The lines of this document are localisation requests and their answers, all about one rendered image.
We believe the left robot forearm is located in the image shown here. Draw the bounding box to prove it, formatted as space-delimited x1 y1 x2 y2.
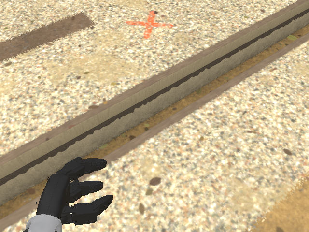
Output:
23 214 63 232

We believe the robot left hand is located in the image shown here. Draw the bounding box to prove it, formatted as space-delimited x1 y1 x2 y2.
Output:
36 157 114 226

